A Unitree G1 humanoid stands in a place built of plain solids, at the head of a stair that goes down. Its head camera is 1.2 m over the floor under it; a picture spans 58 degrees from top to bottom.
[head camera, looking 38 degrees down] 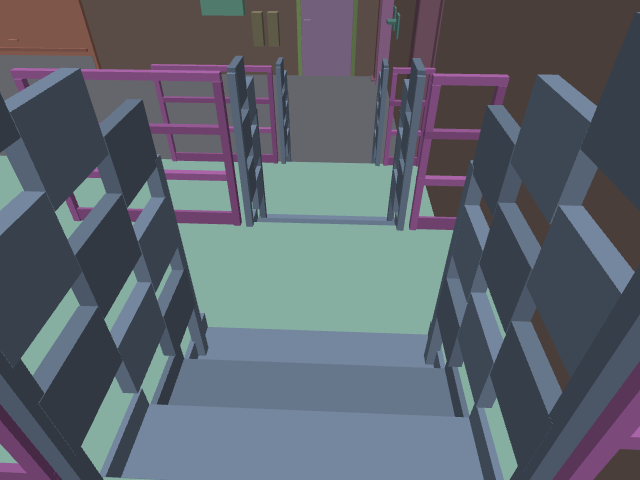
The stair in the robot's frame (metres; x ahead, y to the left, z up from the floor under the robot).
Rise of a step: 0.15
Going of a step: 0.30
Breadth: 1.12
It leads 3 degrees to the right of straight ahead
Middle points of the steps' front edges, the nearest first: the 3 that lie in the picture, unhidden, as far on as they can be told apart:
0.80 0.04 -0.15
1.10 0.03 -0.30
1.40 0.02 -0.45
